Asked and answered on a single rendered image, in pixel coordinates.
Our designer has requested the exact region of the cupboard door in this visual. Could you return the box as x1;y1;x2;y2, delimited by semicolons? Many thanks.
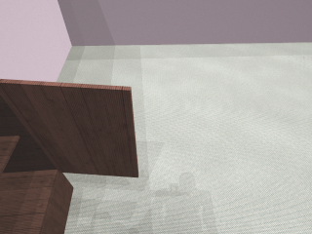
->
0;79;139;178

